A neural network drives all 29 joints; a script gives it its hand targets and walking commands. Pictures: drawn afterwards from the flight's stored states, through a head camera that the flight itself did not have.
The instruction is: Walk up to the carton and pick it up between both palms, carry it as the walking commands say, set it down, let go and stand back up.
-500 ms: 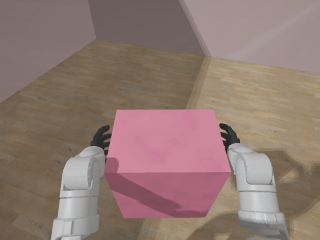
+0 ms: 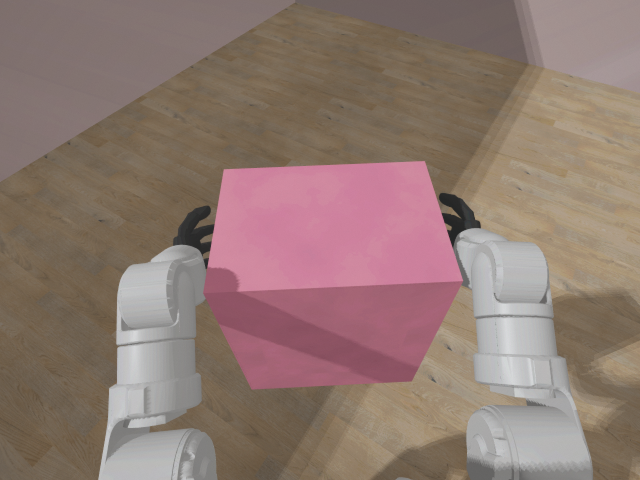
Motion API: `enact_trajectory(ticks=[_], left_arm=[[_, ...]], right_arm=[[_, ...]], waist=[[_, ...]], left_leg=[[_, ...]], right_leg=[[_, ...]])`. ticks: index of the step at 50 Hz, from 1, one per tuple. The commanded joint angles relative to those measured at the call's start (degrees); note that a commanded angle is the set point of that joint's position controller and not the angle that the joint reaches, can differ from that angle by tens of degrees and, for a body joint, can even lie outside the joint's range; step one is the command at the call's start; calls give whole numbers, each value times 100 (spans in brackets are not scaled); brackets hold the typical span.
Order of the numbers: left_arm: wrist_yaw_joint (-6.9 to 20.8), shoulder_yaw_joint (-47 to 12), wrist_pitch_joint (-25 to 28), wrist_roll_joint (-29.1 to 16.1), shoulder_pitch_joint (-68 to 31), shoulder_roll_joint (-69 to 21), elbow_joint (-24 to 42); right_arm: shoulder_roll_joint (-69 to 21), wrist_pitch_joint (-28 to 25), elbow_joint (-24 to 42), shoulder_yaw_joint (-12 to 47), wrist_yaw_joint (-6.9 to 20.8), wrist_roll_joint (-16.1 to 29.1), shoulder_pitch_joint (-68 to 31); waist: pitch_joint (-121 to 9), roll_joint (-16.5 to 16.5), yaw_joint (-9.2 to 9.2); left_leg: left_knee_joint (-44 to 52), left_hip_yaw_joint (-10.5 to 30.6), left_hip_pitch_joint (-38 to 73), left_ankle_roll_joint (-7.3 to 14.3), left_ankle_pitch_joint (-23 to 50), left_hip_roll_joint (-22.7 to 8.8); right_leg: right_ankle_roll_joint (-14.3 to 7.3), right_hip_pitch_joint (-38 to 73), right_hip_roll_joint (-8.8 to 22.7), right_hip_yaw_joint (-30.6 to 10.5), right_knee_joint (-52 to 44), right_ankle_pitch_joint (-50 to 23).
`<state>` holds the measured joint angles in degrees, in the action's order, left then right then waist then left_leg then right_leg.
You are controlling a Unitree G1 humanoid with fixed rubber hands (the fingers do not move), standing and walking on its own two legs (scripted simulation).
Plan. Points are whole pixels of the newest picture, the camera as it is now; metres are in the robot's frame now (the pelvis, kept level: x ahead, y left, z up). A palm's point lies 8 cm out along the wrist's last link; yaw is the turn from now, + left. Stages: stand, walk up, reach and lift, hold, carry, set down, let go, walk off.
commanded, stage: carry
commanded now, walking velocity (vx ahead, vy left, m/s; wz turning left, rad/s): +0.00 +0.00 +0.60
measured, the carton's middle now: (328, 287) +0.36 -0.01 +0.03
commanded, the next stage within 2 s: none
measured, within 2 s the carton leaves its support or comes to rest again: neither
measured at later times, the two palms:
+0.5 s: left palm (81, 342) +0.26 +0.24 +0.11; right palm (381, 245) +0.36 -0.07 +0.12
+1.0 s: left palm out of the picture +0.12 +0.28 +0.12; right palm (308, 290) +0.31 +0.01 +0.12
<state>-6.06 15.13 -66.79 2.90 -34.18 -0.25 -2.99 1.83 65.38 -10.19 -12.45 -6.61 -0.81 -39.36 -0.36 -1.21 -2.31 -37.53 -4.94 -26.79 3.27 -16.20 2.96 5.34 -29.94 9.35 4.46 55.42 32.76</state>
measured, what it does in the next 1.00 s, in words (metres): steps on the spot, turning left: right foot, then left foot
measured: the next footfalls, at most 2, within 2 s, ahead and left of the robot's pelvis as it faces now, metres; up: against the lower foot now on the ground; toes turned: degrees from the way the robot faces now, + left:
right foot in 0.22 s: +0.05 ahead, -0.13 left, +0.00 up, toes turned +2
left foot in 0.48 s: -0.01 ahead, +0.10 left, +0.00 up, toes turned +22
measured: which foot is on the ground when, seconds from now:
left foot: down 0.00-0.24, up 0.26-0.46, down 0.48-0.82, up 0.84-1.00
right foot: up 0.00-0.20, down 0.22-0.48, up 0.50-0.78, down 0.80-1.00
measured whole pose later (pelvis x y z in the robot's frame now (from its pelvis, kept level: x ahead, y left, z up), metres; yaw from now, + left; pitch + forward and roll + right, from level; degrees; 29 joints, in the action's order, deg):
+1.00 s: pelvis -0.09 -0.04 +0.01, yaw +36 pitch +4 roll +2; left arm -6.2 12.0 -65.9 3.3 -32.7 -1.7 -3.0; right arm 3.5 67.1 -5.3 -12.5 -6.3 0.3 -35.1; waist -1.2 0.3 -2.3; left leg -48.6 -4.4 -30.6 -0.3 -25.1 1.5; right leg 0.7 -22.2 9.0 10.1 35.7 16.9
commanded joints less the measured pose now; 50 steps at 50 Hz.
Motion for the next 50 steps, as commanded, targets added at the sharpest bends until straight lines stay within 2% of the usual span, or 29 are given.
enact_trajectory(ticks=[1,4,8,10,11,12,13,14,16,18,20,22,23,24,25,26,28,31,33,37,39,40,41,42,43,44,45,47,50], left_arm=[[1317,-4179,155,-2343,-4401,-6048,719],[1341,-4445,219,-2712,-4597,-6144,1099],[1391,-4441,175,-2682,-4072,-6020,1056],[1442,-4394,168,-2626,-3901,-5985,1011],[1466,-4374,163,-2598,-3892,-5986,1009],[1472,-4306,176,-2499,-3708,-5890,906],[1473,-4222,189,-2430,-3405,-5864,825],[1468,-4315,229,-2490,-3870,-5816,1028],[1403,-4348,264,-2324,-3966,-5670,1271],[1313,-4304,244,-2187,-4041,-5513,1290],[1271,-4163,191,-1987,-3674,-5397,1078],[1273,-4073,161,-1868,-3475,-5370,883],[1274,-4040,156,-1836,-3424,-5360,812],[1277,-4037,159,-1825,-3450,-5342,765],[1290,-4033,129,-1849,-3617,-5383,824],[1283,-4087,98,-1872,-3765,-5471,642],[1349,-4204,143,-2103,-3820,-5800,536],[1392,-4450,238,-2564,-4442,-6016,805],[1394,-4453,213,-2630,-4337,-6031,782],[1444,-4309,153,-2599,-4008,-5982,589],[1476,-4244,151,-2577,-3936,-5978,537],[1491,-4217,148,-2554,-3893,-5986,519],[1501,-4191,148,-2516,-3829,-5938,463],[1499,-4084,165,-2380,-3467,-5896,314],[1483,-4176,197,-2460,-3790,-5919,540],[1467,-4189,212,-2392,-3929,-5908,636],[1432,-4193,233,-2323,-4037,-5830,775],[1339,-4148,249,-2213,-4222,-5651,894],[1284,-3928,183,-1945,-3677,-5471,656]], right_arm=[[-6368,-23,1144,3723,1333,2208,-3743],[-6188,-116,1857,3842,1200,2164,-3888],[-5842,-55,1934,3863,1129,1898,-3394],[-5746,-26,1867,3886,1131,1800,-3282],[-5758,-9,1836,3902,1137,1766,-3272],[-5876,23,1770,3937,1167,1731,-3225],[-5892,51,1774,3974,1204,1713,-2963],[-5959,-18,1876,4148,1230,1922,-3406],[-6056,-43,1944,4364,1318,2279,-3734],[-6067,-22,1666,4342,1397,2430,-3718],[-6080,50,1303,4221,1459,2428,-3427],[-6143,88,1040,4141,1505,2393,-3237],[-6159,95,938,4117,1529,2383,-3158],[-6193,102,831,4076,1553,2364,-3064],[-6104,58,790,3942,1536,2317,-3121],[-6186,86,719,3866,1548,2262,-3142],[-6214,65,845,3812,1527,2187,-3228],[-6127,-48,1377,3805,1439,2177,-3670],[-6016,-39,1490,3737,1373,2070,-3530],[-5808,14,1485,3687,1317,1870,-3265],[-5764,28,1460,3700,1307,1816,-3249],[-5755,41,1441,3704,1301,1800,-3233],[-5804,58,1414,3714,1302,1795,-3252],[-5862,91,1427,3742,1339,1767,-3129],[-5880,38,1541,3878,1351,1933,-3454],[-5977,16,1583,4031,1375,2088,-3692],[-6057,-1,1599,4148,1408,2258,-3867],[-6111,-2,1414,4194,1466,2478,-4003],[-6158,88,926,4014,1515,2477,-3544]], waist=[[-3264,709,102],[-3346,923,121],[-3393,1072,129],[-3362,987,215],[-3371,670,264],[-3405,-692,310],[-3174,-2067,268],[-3083,-1615,244],[-2936,-781,255],[-2915,-857,274],[-2814,-1076,312],[-2748,-1030,253],[-2753,-790,208],[-2767,-455,149],[-2903,1302,134],[-2972,1477,134],[-2978,824,120],[-2940,927,154],[-2999,974,155],[-3048,1143,143],[-3059,1116,191],[-3100,862,244],[-3097,-1,307],[-2833,-1643,293],[-2731,-1503,248],[-2654,-1025,245],[-2599,-709,231],[-2585,-890,243],[-2595,-1205,313]], left_leg=[[399,2255,3310,894,5386,-1905],[488,1944,2982,799,4619,-1613],[486,2030,2732,734,4345,-1524],[310,1839,2284,544,4040,-1311],[15,1573,1588,336,3461,-1120],[-786,929,147,-26,1583,-478],[-1451,283,-972,-172,-1531,-72],[-1893,256,-1231,-146,-1981,-247],[-1733,272,-966,-162,-1383,-334],[-1087,125,-355,-268,-864,-211],[-534,-151,-5,-365,-776,-14],[569,-344,553,-378,-67,50],[1227,-81,1179,-377,456,-127],[1411,739,1989,-266,1292,-637],[843,2613,2859,387,4532,-2045],[617,2802,3233,803,5871,-2152],[588,2402,3158,782,5386,-1991],[781,1970,2671,602,3905,-1581],[912,2028,2511,593,3289,-1530],[968,2225,2241,553,2832,-1484],[857,2094,1899,386,2687,-1314],[591,1866,1381,201,2390,-1140],[-65,1432,381,-67,1494,-740],[-1118,485,-855,-308,-890,-13],[-1895,280,-1202,-259,-1829,-209],[-2109,317,-1123,-223,-1731,-270],[-2063,304,-984,-221,-1387,-334],[-1552,199,-569,-320,-895,-317],[-715,-180,-22,-439,-843,-31]], right_leg=[[36,-1045,-197,-257,788,161],[-16,-589,-363,-137,64,-350],[-103,155,-654,-58,-1130,-690],[-170,1040,-729,90,-2291,-1359],[-270,1970,-441,-104,-2972,-2112],[-676,2996,653,-1167,-2875,-4039],[-1379,3399,1605,-1851,-2700,-6138],[-1614,3598,1777,-1756,-2647,-7055],[-1395,3415,1476,-998,-2504,-6601],[-1075,3073,1172,-267,-2281,-6016],[-1031,2845,1193,-40,-2233,-5665],[-839,2573,1158,210,-1975,-5230],[-556,2150,1002,389,-1595,-4698],[-238,1268,848,362,-1164,-3523],[190,-241,129,593,-300,-1160],[158,-883,-231,207,304,603],[68,-1038,-256,-163,732,282],[18,-745,-329,-140,278,-363],[-15,-428,-478,-106,-114,-522],[-109,291,-755,-58,-1266,-654],[-162,1083,-867,96,-2316,-1008],[-213,1900,-663,-31,-3028,-1531],[-465,2785,161,-817,-3323,-2008],[-1124,2938,1564,-2048,-3246,-3779],[-1527,2988,1880,-1937,-3055,-5398],[-1532,2924,1719,-1588,-2971,-5825],[-1376,2838,1501,-1088,-2894,-5583],[-1031,2641,1145,-335,-2648,-5070],[-951,2457,1177,22,-2463,-4821]])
